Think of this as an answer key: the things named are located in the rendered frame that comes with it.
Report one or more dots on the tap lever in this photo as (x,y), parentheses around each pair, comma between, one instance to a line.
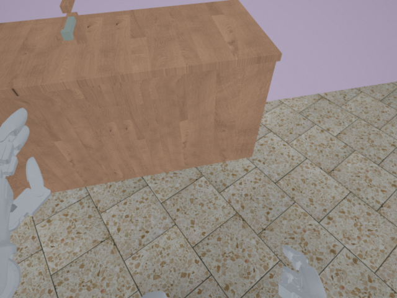
(67,32)

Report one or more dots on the counter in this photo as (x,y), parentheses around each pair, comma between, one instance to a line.
(135,93)

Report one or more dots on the left robot forearm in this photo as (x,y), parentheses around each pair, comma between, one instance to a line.
(10,273)

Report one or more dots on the left robot hand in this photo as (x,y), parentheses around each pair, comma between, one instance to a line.
(13,135)

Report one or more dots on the right robot hand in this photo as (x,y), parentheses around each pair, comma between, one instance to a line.
(305,284)

